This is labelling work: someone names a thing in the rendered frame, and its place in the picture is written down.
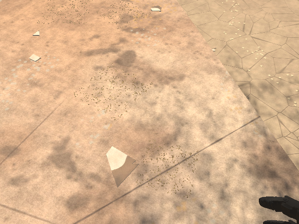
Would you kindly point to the right robot hand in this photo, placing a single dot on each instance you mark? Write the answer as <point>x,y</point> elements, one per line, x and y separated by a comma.
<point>287,205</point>

